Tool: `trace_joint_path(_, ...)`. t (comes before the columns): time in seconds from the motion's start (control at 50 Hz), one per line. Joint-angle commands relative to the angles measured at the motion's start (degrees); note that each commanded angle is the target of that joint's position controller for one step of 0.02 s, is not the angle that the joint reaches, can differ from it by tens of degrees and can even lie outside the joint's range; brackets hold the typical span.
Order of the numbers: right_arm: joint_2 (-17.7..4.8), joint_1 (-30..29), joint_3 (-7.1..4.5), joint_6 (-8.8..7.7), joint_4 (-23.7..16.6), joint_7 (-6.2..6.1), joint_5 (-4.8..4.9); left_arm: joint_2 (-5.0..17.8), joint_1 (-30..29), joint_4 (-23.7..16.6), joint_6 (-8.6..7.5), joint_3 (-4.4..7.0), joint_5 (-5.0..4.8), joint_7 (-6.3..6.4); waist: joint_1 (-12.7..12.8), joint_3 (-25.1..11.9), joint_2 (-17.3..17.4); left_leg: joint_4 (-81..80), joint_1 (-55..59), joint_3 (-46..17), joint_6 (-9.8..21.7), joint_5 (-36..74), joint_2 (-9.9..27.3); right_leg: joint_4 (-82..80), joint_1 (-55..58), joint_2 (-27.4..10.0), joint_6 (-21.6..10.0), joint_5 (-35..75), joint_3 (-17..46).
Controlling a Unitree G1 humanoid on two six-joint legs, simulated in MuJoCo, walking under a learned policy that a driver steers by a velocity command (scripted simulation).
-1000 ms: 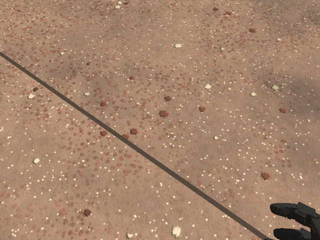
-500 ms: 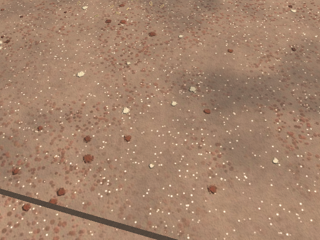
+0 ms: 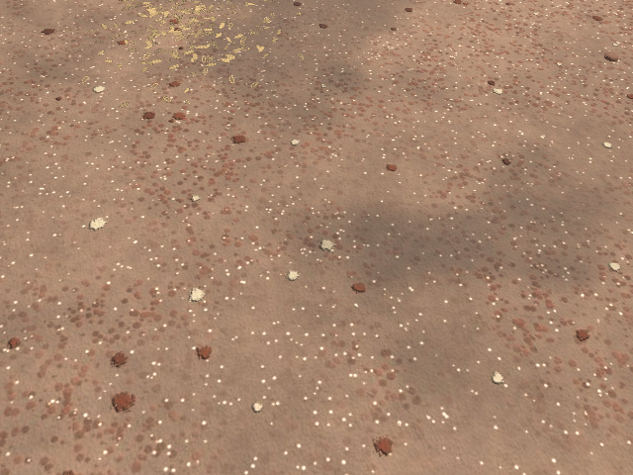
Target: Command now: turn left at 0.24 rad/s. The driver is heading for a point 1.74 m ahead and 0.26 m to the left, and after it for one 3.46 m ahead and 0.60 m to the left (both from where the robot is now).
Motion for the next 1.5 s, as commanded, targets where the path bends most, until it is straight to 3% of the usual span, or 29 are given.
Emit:
trace_joint_path(0.02, -11.5, -5.95, -2.74, -1.48, -5.79, -0.45, 0.96, 8.13, -0.58, -3.75, -0.48, 3.14, -0.22, 0.97, 2.59, 0.1, 11.55, -12.66, -7.19, -12.72, 5.34, 0.49, 8.09, 0.18, 7.03, -2.72, -0.19, -2.21, -0.42)
trace_joint_path(0.18, -10.71, -3.97, -3.78, 0.88, -10.2, -1.52, 2.15, 7.77, 1.32, -3.71, -1.25, 4.86, -1.07, 0.78, 0.79, -4.12, 2.67, -1.89, -7.38, -13.26, 5.47, 7.8, 3.47, -1.66, 9.14, -6.48, -2.48, 0.83, -0.02)
trace_joint_path(0.24, -8.57, -2.82, -3.58, 1.32, -11.62, -0.95, 2.08, 10.82, 3.52, -3.51, -1.2, 5.67, -0.7, 1.21, 0.72, -5.99, -11.43, 17.95, -16.06, -1.39, 0.45, -11.17, -2.29, -10.07, 14.69, -23.88, -13.41, 12.02, 16.39)
trace_joint_path(0.26, -10.6, -3.93, -4.4, 1.48, -12.01, -0.65, 1.86, 10.3, 4.12, -4.11, -1.58, 5.32, -0.56, 1.63, 2.01, -6.28, -10.06, 30.39, -18.9, -0.85, -0.9, -19.82, -0.37, -10.89, 14.52, -28.63, -17.38, 19.03, 19.46)
trace_joint_path(0.3, -9.95, -3.12, -4.78, 2.37, -11.5, -0.34, 2.51, 10.41, 0.46, -4.74, -1.89, 5.04, -1.1, 2.16, 0.02, -4.85, -2.98, 35.54, -19.32, -1.8, -1.9, -17.16, 2.61, -10.45, 11.89, -25.76, -15.1, 18.93, 12.04)
trace_joint_path(0.36, -6.61, -4.29, -3.32, 3.06, -12.19, 0.31, 2.44, 12.44, -2.62, -4.4, -1.0, 5.68, -1.46, 2.12, 0.37, -4.13, -5.5, 23.62, -11.92, 3.16, -2.31, -10.63, 3.55, -10.02, 7.9, -19.22, -10.9, 18.62, -0.07)
trace_joint_path(0.46, -8.72, 0.9, -4.62, 3.21, -11.82, 1.46, 2.25, 12.08, -0.37, -2.81, 0.04, 5.76, -3.48, 1.51, -1.08, -7.78, -5.33, -1.26, 3.24, 8.83, 1.31, 3.29, -0.99, -1.32, 6.74, -18.91, -6.52, 11.5, -6.3)
trace_joint_path(0.48, -11.33, 2.11, -5.51, 3.1, -11.89, 0.87, 1.8, 9.69, 2.91, -1.46, 0.04, 5.28, -3.03, 1.18, -0.54, -5.98, 2.07, -7.3, 8.82, 2.58, 3.74, 11.79, 0.98, 7.27, -0.2, -15.74, -1.97, 1.68, -10.74)
trace_joint_path(0.5, -19.57, 2.72, -7.09, 2.72, -14.11, -0.25, 1.4, 5.96, 3.07, -3.91, 0.13, 3.9, 0.4, 0.82, 1.51, -4.88, 22.06, -9.48, 16.13, -22.78, 12.03, 33.66, 18.13, 27.08, -18.5, -7.68, 4.67, -27.03, -14.02)
trace_joint_path(0.52, -18.9, 2.8, -6.37, 1.39, -15.53, 0.45, -1.11, 8.77, -3.83, -5.7, -0.44, 4.47, -0.36, 1.28, -3.5, -8.77, 17.24, -11.81, 11.38, -28.71, 21.39, 34.88, 23.25, 36.98, -21.7, -4.19, 5.07, -30.14, -3.42)
trace_joint_path(0.54, -16.95, 1.28, -5.74, 0.33, -15.03, 0.76, -1.69, 10.31, -5.19, -5.27, -0.3, 4.93, -1.93, 1.67, -2.89, -6.98, 11.5, -12.61, 9.24, -23.96, 19.97, 28.1, 20.52, 39.94, -21.86, -5.31, 4.31, -25.7, -1.51)
trace_joint_path(0.58, -11.01, -4.34, -3.88, -0.07, -14.46, -0.01, 0.48, 10.18, -1.66, -1.83, 0.38, 5.16, -1.77, 2.35, 0.32, -5.89, 7.51, -11.47, 8.34, -15.29, 13.6, 21.0, 14.97, 37.43, -20.44, -7.61, 4.18, -16.28, -1.02)
trace_joint_path(0.66, -4.08, -6.61, -0.96, -0.74, -12.38, -0.89, -0.49, 6.39, 2.92, 1.91, 0.71, 3.78, -2.37, 1.2, 2.34, -7.52, 8.35, -12.29, 5.17, -4.53, 11.24, 23.39, 10.23, 27.37, -7.78, -8.22, 5.83, -6.26, -1.66)
trace_joint_path(0.7, -5.13, -5.85, -1.29, -0.8, -11.25, -1.12, -0.77, 5.4, 0.11, 1.45, 0.66, 2.88, -2.45, 0.75, 0.47, -5.91, 8.74, -13.1, 5.66, -3.91, 11.22, 19.28, 10.45, 17.91, -4.25, -8.48, 5.8, -6.58, -1.91)
trace_joint_path(0.82, -10.48, -4.5, -3.37, 0.81, -9.18, -1.56, 0.26, 9.47, -0.85, 0.01, 0.79, 3.52, -3.17, 0.8, -1.78, -1.49, 8.15, -12.59, 9.38, -10.04, 15.74, 18.52, 16.66, 14.02, -6.91, -7.35, 4.76, -15.39, -3.79)
trace_joint_path(0.9, -11.63, -1.49, -4.4, 0.59, -7.92, -1.94, 1.22, 8.09, -2.28, -0.7, 0.53, 3.01, -3.52, -0.01, -3.5, -0.51, 6.75, -19.11, 12.21, -14.51, 16.67, -10.26, 19.68, 16.31, -11.87, -7.99, 1.54, -18.82, -4.78)
trace_joint_path(0.96, -11.5, -3.59, -4.68, -0.53, -7.83, -1.29, 1.88, 7.63, -1.0, -0.1, -0.47, 2.93, -3.93, -1.09, -1.66, -0.06, 6.4, -20.86, 11.02, -10.77, 14.77, -10.98, 18.72, 10.28, -7.66, -8.03, -1.69, -17.74, -5.84)
trace_joint_path(1.02, -11.21, -7.99, -4.88, -0.7, -7.96, -0.31, 3.15, 7.36, 8.74, 4.87, -1.1, 3.39, -3.86, -1.9, 4.11, -2.42, 5.52, -14.83, 2.2, 0.38, 10.35, -7.85, 13.41, -4.53, 11.14, -4.0, -4.48, -5.83, -11.25)
trace_joint_path(1.04, -8.59, -8.76, -4.21, -1.14, -8.18, -0.14, 2.78, 9.26, 14.49, 7.25, -1.16, 4.25, -3.92, -1.62, 6.0, -4.0, 3.06, -6.34, -4.82, 5.13, 7.55, -6.47, 10.3, -5.41, 20.79, -4.49, -6.07, -6.69, -8.14)
trace_joint_path(1.06, -4.48, -11.48, -2.85, -1.9, -10.3, 0.38, 1.1, 14.51, 21.07, 8.16, -1.43, 5.81, -4.06, -0.83, 7.82, -5.55, -9.47, 15.43, -17.65, 13.21, 2.32, -9.98, 3.85, -11.12, 29.83, -16.51, -11.11, -9.9, 10.73)
trace_joint_path(1.08, -5.31, -15.14, -3.02, -3.41, -13.82, 0.57, 1.18, 19.22, 19.87, 5.79, -2.81, 6.42, -2.97, -1.36, 7.64, -2.49, -14.38, 26.59, -35.04, 6.53, 0.43, -19.42, -3.97, -18.48, 31.78, -25.84, -20.89, -18.57, 36.27)
trace_joint_path(1.1, -8.83, -14.26, -3.76, -4.77, -13.07, 1.27, 2.51, 14.91, 16.25, 4.3, -3.99, 5.24, -2.54, -1.36, 6.42, -0.05, -7.19, 31.67, -38.36, 0.71, 0.81, -16.73, 0.62, -19.77, 31.34, -26.0, -21.0, -17.81, 33.63)
trace_joint_path(1.12, -10.22, -12.22, -4.04, -5.58, -12.06, 1.95, 2.95, 12.53, 13.8, 3.68, -4.68, 4.48, -2.72, -1.12, 4.36, 1.79, -5.66, 31.38, -39.45, 0.27, 1.37, -9.83, 2.24, -19.01, 31.14, -23.27, -18.71, -13.13, 27.57)
trace_joint_path(1.16, -10.9, -11.88, -4.3, -6.25, -10.73, 1.9, 0.87, 11.4, 12.1, 2.93, -4.69, 3.9, -3.26, -0.83, 3.21, 2.84, -2.22, 26.2, -36.79, 1.13, 0.58, -2.18, 3.98, -18.71, 28.2, -19.54, -15.27, -1.18, 19.4)
trace_joint_path(1.28, -5.49, -18.44, -2.29, -6.39, -12.37, 2.49, 1.35, 13.25, 14.26, 1.97, -3.84, 4.29, -2.85, 1.18, 4.52, 4.14, -3.76, 4.99, -20.92, 4.48, -2.54, 15.33, -0.29, -19.85, 13.41, -12.07, -11.05, 8.64, 8.13)
trace_joint_path(1.4, -8.15, -18.14, -2.9, -6.95, -12.6, 3.15, 2.29, 13.26, 16.41, 3.56, -4.03, 4.74, -3.36, 1.34, 3.6, 3.95, -6.53, -3.34, -13.73, 2.38, 0.42, 18.46, 0.32, -17.14, 17.08, -16.34, -8.66, 12.5, 10.15)
trace_joint_path(1.46, -11.85, -6.08, -4.87, -6.44, -9.25, 2.17, 1.99, 12.66, 16.13, 3.34, -3.34, 4.57, -2.51, 1.05, -2.56, -5.35, -7.51, -3.68, 2.48, 7.27, 5.45, 13.39, -2.98, 0.76, 20.0, -12.98, -6.03, 40.58, 4.84)
trace_joint_path(1.48, -13.24, 3.47, -5.14, -6.19, -7.67, 1.92, 1.39, 10.59, 16.38, 2.51, -3.1, 3.65, -1.72, 1.15, -6.68, -13.0, -5.01, -0.19, 19.14, 0.53, 9.09, 12.94, 3.07, 15.38, 10.46, -11.03, -4.64, 33.12, 4.06)
trace_joint_path(1.5, -19.14, 10.34, -6.32, -6.04, -5.55, 2.28, 0.37, 3.99, 24.59, 1.39, -3.82, 1.85, -2.23, 0.83, -3.19, -23.25, 14.74, -5.36, 39.22, -30.64, 20.28, -0.36, 18.53, 40.74, -10.4, -0.55, 0.07, -1.04, 1.59)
